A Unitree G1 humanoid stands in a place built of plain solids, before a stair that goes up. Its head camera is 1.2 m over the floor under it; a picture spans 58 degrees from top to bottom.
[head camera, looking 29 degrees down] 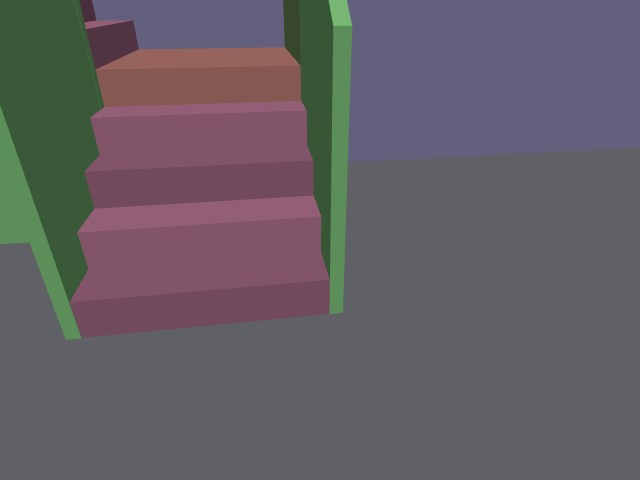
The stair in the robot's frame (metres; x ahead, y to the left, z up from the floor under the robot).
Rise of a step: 0.18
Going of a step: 0.24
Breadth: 1.02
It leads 9 degrees to the left of straight ahead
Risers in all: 5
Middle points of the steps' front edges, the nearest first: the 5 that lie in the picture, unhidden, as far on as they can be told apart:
1.42 0.46 0.18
1.65 0.50 0.36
1.89 0.53 0.54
2.12 0.57 0.72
2.36 0.61 0.90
